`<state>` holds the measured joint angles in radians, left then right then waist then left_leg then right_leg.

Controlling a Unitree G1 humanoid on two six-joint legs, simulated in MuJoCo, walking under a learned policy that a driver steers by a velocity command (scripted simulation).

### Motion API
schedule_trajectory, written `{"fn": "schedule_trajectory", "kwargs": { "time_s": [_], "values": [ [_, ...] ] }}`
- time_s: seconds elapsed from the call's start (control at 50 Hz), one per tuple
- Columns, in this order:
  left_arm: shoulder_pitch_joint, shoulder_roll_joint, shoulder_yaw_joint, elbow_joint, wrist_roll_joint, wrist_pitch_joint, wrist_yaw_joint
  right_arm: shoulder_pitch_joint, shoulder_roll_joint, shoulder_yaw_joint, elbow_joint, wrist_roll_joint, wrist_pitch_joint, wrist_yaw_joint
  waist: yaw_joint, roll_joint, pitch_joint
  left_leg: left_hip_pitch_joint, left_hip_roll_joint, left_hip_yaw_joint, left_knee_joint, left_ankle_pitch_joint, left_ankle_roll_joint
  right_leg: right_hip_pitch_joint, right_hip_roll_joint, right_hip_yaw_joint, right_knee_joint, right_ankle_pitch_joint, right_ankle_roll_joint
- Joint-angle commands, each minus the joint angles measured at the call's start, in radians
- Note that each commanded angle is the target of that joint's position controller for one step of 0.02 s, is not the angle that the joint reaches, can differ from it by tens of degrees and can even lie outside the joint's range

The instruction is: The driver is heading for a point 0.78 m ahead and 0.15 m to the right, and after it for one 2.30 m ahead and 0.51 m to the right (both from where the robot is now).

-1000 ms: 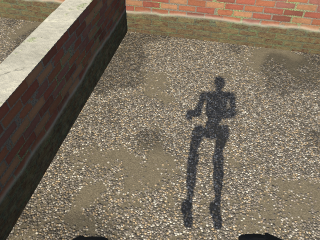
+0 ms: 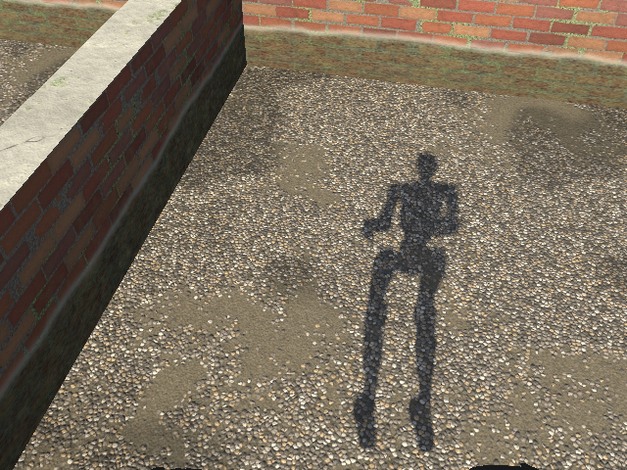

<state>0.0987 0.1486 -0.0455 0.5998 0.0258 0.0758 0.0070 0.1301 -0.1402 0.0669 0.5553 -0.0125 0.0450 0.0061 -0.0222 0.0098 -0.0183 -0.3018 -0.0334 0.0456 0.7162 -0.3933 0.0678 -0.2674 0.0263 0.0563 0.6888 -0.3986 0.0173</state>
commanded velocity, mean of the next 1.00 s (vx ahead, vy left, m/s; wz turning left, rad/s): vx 0.50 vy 0.00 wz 0.00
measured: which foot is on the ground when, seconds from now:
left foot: down 0.00-1.00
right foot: down 0.00-1.00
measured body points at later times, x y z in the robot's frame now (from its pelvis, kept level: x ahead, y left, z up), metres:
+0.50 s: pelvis +0.00 +0.00 +0.00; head -0.01 +0.00 +0.45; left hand +0.21 +0.19 -0.08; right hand +0.20 -0.19 -0.07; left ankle +0.00 +0.07 -0.72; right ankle -0.02 -0.14 -0.72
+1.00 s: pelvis +0.00 +0.00 +0.00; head -0.01 +0.00 +0.45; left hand +0.21 +0.19 -0.08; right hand +0.19 -0.19 -0.07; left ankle +0.00 +0.07 -0.72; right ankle -0.02 -0.14 -0.72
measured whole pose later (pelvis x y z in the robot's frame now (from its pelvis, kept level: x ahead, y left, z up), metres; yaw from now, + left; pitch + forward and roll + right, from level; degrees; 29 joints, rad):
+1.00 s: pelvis +0.00 +0.00 +0.00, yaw +0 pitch -1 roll -1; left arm 0.10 0.15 -0.05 0.60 0.03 0.08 0.01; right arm 0.13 -0.14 0.07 0.55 -0.02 0.04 0.01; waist -0.02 0.01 -0.02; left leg -0.31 -0.03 0.06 0.73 -0.40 0.07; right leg -0.28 0.03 0.06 0.70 -0.40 0.02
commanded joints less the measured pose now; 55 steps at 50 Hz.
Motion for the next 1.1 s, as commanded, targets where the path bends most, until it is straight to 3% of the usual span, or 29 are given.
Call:
{"fn": "schedule_trajectory", "kwargs": {
  "time_s": [0.02, 0.06, 0.1, 0.16, 0.18, 0.22, 0.26, 0.28, 0.32, 0.38, 0.42, 0.48, 0.5, 0.54, 0.56, 0.62, 0.64, 0.68, 0.72, 0.74, 0.78, 0.84, 0.86, 0.9, 0.92, 0.98, 1.0, 1.04, 1.1],
  "values": [
    [-0.118, 0.073, 0.020, -0.105, 0.003, -0.013, 0.001, -0.109, -0.054, -0.017, -0.108, -0.009, -0.019, 0.007, -0.011, -0.001, -0.048, -0.029, 0.087, -0.088, -0.130, 0.307, 0.003, 0.025, -0.028, 0.036, -0.059, 0.284, -0.024],
    [-0.052, 0.057, 0.018, -0.079, 0.000, -0.021, 0.004, -0.036, -0.063, -0.019, -0.079, 0.001, -0.021, -0.007, 0.006, 0.010, -0.138, 0.001, 0.092, -0.121, -0.179, 0.133, 0.002, 0.085, -0.011, 0.020, -0.062, 0.105, -0.022],
    [-0.131, 0.065, 0.014, -0.111, -0.001, -0.016, 0.001, -0.139, -0.061, -0.017, -0.116, 0.000, -0.017, 0.002, -0.003, 0.011, 0.005, -0.055, 0.089, -0.097, -0.146, 0.282, 0.003, 0.004, -0.022, 0.029, -0.067, 0.265, -0.020],
    [-0.104, 0.071, 0.020, -0.104, 0.005, -0.010, 0.002, -0.087, -0.053, -0.018, -0.099, -0.014, -0.023, 0.008, -0.012, 0.000, -0.079, -0.018, 0.083, -0.077, -0.117, 0.324, 0.000, 0.037, -0.029, 0.036, -0.053, 0.305, -0.023],
    [-0.050, 0.056, 0.019, -0.078, 0.000, -0.021, 0.005, -0.033, -0.062, -0.020, -0.076, 0.001, -0.024, -0.008, 0.006, 0.009, -0.155, 0.013, 0.093, -0.119, -0.173, 0.140, 0.003, 0.091, -0.011, 0.020, -0.061, 0.105, -0.023],
    [-0.134, 0.064, 0.014, -0.112, -0.002, -0.015, 0.002, -0.141, -0.060, -0.017, -0.116, 0.002, -0.017, 0.002, -0.002, 0.014, 0.007, -0.058, 0.092, -0.097, -0.146, 0.284, 0.004, 0.001, -0.020, 0.027, -0.063, 0.259, -0.019],
    [-0.110, 0.072, 0.020, -0.105, 0.004, -0.009, 0.001, -0.093, -0.052, -0.017, -0.102, -0.012, -0.020, 0.008, -0.011, 0.002, -0.063, -0.026, 0.086, -0.080, -0.121, 0.320, 0.001, 0.030, -0.025, 0.034, -0.051, 0.294, -0.022],
    [-0.052, 0.056, 0.018, -0.079, 0.000, -0.019, 0.003, -0.035, -0.062, -0.019, -0.079, 0.001, -0.020, -0.007, 0.007, 0.014, -0.137, -0.001, 0.095, -0.120, -0.178, 0.134, 0.003, 0.082, -0.009, 0.020, -0.059, 0.103, -0.021],
    [-0.131, 0.064, 0.014, -0.111, -0.001, -0.015, 0.001, -0.137, -0.060, -0.017, -0.116, 0.000, -0.017, 0.002, -0.002, 0.013, 0.005, -0.057, 0.091, -0.096, -0.146, 0.281, 0.004, 0.002, -0.020, 0.029, -0.064, 0.263, -0.019],
    [-0.052, 0.057, 0.018, -0.079, 0.000, -0.020, 0.004, -0.033, -0.063, -0.019, -0.079, 0.001, -0.021, -0.008, 0.006, 0.010, -0.138, 0.001, 0.094, -0.117, -0.176, 0.133, 0.003, 0.082, -0.009, 0.021, -0.059, 0.107, -0.022],
    [-0.131, 0.065, 0.014, -0.111, -0.001, -0.015, 0.002, -0.136, -0.060, -0.017, -0.116, 0.000, -0.018, 0.002, -0.003, 0.012, 0.005, -0.055, 0.091, -0.094, -0.144, 0.282, 0.003, 0.001, -0.020, 0.030, -0.064, 0.266, -0.020],
    [-0.105, 0.071, 0.020, -0.104, 0.005, -0.010, 0.002, -0.084, -0.052, -0.017, -0.099, -0.014, -0.023, 0.008, -0.012, 0.001, -0.080, -0.018, 0.085, -0.073, -0.114, 0.323, -0.001, 0.034, -0.027, 0.037, -0.051, 0.306, -0.023],
    [-0.050, 0.055, 0.019, -0.078, -0.001, -0.021, 0.005, -0.029, -0.061, -0.020, -0.076, 0.001, -0.024, -0.008, 0.006, 0.009, -0.155, 0.013, 0.095, -0.115, -0.171, 0.139, 0.003, 0.088, -0.009, 0.022, -0.059, 0.106, -0.023],
    [-0.085, 0.048, 0.013, -0.085, -0.002, -0.024, 0.002, -0.087, -0.073, -0.021, -0.096, 0.011, -0.015, -0.014, 0.013, 0.031, -0.033, -0.050, 0.108, -0.147, -0.217, 0.076, 0.009, 0.038, 0.000, 0.015, -0.066, 0.082, -0.020],
    [-0.135, 0.066, 0.014, -0.110, -0.003, -0.015, 0.001, -0.142, -0.060, -0.016, -0.120, 0.003, -0.014, 0.001, -0.001, 0.015, 0.020, -0.066, 0.095, -0.097, -0.151, 0.275, 0.005, -0.003, -0.018, 0.028, -0.061, 0.262, -0.018],
    [-0.100, 0.073, 0.020, -0.102, 0.006, -0.011, 0.002, -0.079, -0.052, -0.018, -0.098, -0.016, -0.024, 0.007, -0.013, -0.002, -0.086, -0.012, 0.084, -0.071, -0.112, 0.322, -0.001, 0.037, -0.028, 0.040, -0.052, 0.316, -0.024],
    [-0.048, 0.057, 0.019, -0.076, -0.001, -0.022, 0.006, -0.025, -0.061, -0.020, -0.076, 0.000, -0.026, -0.008, 0.005, 0.004, -0.159, 0.018, 0.093, -0.110, -0.167, 0.140, 0.002, 0.089, -0.010, 0.024, -0.060, 0.113, -0.024],
    [-0.134, 0.065, 0.014, -0.111, -0.003, -0.015, 0.003, -0.136, -0.060, -0.017, -0.116, 0.001, -0.018, 0.001, -0.003, 0.011, 0.007, -0.055, 0.092, -0.089, -0.141, 0.285, 0.003, -0.003, -0.019, 0.031, -0.063, 0.268, -0.020],
    [-0.109, 0.073, 0.020, -0.105, 0.004, -0.009, 0.001, -0.088, -0.052, -0.017, -0.102, -0.013, -0.021, 0.007, -0.012, 0.001, -0.064, -0.023, 0.088, -0.073, -0.116, 0.322, 0.000, 0.026, -0.024, 0.037, -0.049, 0.302, -0.023],
    [-0.052, 0.056, 0.018, -0.078, 0.000, -0.018, 0.004, -0.030, -0.061, -0.019, -0.079, 0.000, -0.021, -0.008, 0.006, 0.013, -0.138, 0.002, 0.096, -0.112, -0.173, 0.137, 0.003, 0.078, -0.007, 0.023, -0.057, 0.109, -0.022],
    [-0.130, 0.065, 0.014, -0.110, -0.001, -0.014, 0.002, -0.133, -0.060, -0.017, -0.116, 0.000, -0.018, 0.001, -0.002, 0.014, 0.004, -0.055, 0.093, -0.090, -0.141, 0.284, 0.004, -0.001, -0.018, 0.031, -0.061, 0.267, -0.020],
    [-0.104, 0.071, 0.019, -0.104, 0.005, -0.009, 0.002, -0.081, -0.052, -0.017, -0.099, -0.014, -0.024, 0.007, -0.012, 0.002, -0.080, -0.018, 0.087, -0.070, -0.112, 0.325, -0.001, 0.031, -0.025, 0.038, -0.048, 0.308, -0.023],
    [-0.050, 0.056, 0.018, -0.077, -0.001, -0.020, 0.005, -0.026, -0.061, -0.020, -0.077, 0.001, -0.025, -0.008, 0.006, 0.010, -0.155, 0.013, 0.097, -0.111, -0.169, 0.139, 0.003, 0.085, -0.007, 0.023, -0.056, 0.107, -0.022],
    [-0.086, 0.048, 0.013, -0.085, -0.002, -0.023, 0.002, -0.084, -0.073, -0.021, -0.097, 0.011, -0.015, -0.014, 0.013, 0.031, -0.033, -0.050, 0.110, -0.143, -0.215, 0.075, 0.009, 0.035, 0.002, 0.016, -0.064, 0.082, -0.020],
    [-0.135, 0.065, 0.014, -0.110, -0.003, -0.015, 0.001, -0.139, -0.060, -0.016, -0.120, 0.003, -0.015, 0.001, -0.001, 0.015, 0.020, -0.067, 0.097, -0.094, -0.149, 0.274, 0.005, -0.006, -0.016, 0.029, -0.059, 0.262, -0.018],
    [-0.100, 0.073, 0.020, -0.102, 0.006, -0.011, 0.002, -0.076, -0.052, -0.018, -0.098, -0.016, -0.025, 0.007, -0.013, -0.002, -0.086, -0.012, 0.086, -0.067, -0.110, 0.321, -0.001, 0.034, -0.026, 0.042, -0.050, 0.316, -0.024],
    [-0.048, 0.057, 0.018, -0.076, -0.001, -0.022, 0.006, -0.022, -0.061, -0.020, -0.076, 0.000, -0.026, -0.009, 0.004, 0.004, -0.158, 0.017, 0.095, -0.106, -0.166, 0.137, 0.002, 0.086, -0.008, 0.026, -0.058, 0.113, -0.024],
    [-0.135, 0.064, 0.014, -0.111, -0.003, -0.014, 0.003, -0.133, -0.060, -0.017, -0.116, 0.001, -0.019, 0.000, -0.003, 0.011, 0.007, -0.056, 0.094, -0.086, -0.140, 0.282, 0.003, -0.006, -0.017, 0.032, -0.061, 0.267, -0.020],
    [-0.052, 0.055, 0.018, -0.078, -0.001, -0.018, 0.004, -0.027, -0.060, -0.019, -0.080, 0.000, -0.022, -0.008, 0.005, 0.013, -0.138, 0.001, 0.098, -0.108, -0.173, 0.133, 0.002, 0.075, -0.005, 0.025, -0.055, 0.108, -0.022]
  ]
}}
Keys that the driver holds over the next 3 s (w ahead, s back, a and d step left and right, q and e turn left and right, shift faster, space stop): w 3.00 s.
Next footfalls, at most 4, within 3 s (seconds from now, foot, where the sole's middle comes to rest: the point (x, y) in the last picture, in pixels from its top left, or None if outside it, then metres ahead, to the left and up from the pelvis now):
none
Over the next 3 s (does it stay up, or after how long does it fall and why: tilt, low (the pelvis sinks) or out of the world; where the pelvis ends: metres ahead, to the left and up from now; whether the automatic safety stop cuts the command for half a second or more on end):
stays up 0.00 0.00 0.00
